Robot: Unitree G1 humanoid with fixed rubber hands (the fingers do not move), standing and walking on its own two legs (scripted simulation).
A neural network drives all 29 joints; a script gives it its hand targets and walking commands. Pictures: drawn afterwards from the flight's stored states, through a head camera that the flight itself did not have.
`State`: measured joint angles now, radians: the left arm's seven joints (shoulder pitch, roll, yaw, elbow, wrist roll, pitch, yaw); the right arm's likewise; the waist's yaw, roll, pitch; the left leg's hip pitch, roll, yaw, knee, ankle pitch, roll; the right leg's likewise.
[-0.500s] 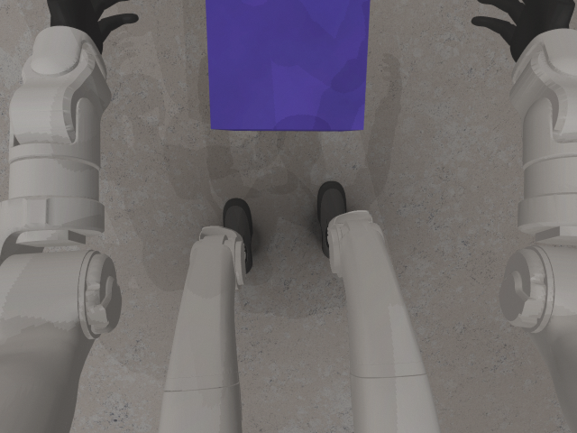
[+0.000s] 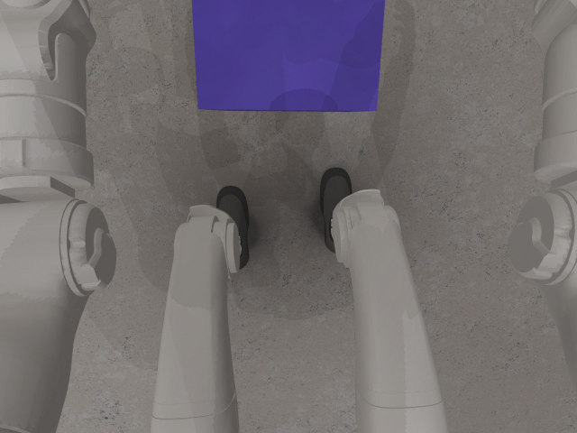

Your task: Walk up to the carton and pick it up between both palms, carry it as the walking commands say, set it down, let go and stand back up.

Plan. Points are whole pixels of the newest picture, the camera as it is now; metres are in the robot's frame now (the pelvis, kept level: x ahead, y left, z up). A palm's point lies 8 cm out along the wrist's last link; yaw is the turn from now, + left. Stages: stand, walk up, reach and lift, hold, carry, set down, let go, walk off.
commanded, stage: reach and lift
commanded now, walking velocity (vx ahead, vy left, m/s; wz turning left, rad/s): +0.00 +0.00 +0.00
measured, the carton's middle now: (288, 22) +0.57 -0.03 -0.47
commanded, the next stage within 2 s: none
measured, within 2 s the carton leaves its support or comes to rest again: neither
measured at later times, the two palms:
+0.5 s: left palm (135, 5) +0.57 +0.17 -0.30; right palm (465, 2) +0.54 -0.26 -0.30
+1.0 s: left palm (159, 27) +0.57 +0.18 -0.42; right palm (423, 26) +0.53 -0.25 -0.43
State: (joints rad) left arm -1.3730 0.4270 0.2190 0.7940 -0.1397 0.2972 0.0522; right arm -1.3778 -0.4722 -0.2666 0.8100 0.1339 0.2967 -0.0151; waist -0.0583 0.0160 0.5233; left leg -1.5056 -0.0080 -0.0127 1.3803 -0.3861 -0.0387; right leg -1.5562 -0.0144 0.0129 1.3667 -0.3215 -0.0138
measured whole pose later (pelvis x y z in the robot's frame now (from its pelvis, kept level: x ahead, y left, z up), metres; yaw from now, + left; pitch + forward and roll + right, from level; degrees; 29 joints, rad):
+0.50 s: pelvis -0.01 +0.00 -0.15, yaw -1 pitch +32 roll +2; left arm -1.43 0.46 0.14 0.73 -0.24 0.36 0.11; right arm -1.44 -0.51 -0.19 0.77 0.24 0.35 -0.08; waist -0.04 0.00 0.53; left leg -1.97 0.00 -0.01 1.93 -0.53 -0.04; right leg -2.04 0.01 0.03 1.90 -0.42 -0.01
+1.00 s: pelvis +0.02 +0.00 -0.25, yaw +1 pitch +31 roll +2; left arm -1.41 0.46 0.04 0.95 -0.29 0.15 0.10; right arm -1.37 -0.50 -0.11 0.99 0.27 0.15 -0.07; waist -0.06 0.00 0.53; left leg -2.18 -0.04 -0.03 2.29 -0.65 -0.07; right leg -2.25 -0.02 0.02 2.26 -0.55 -0.01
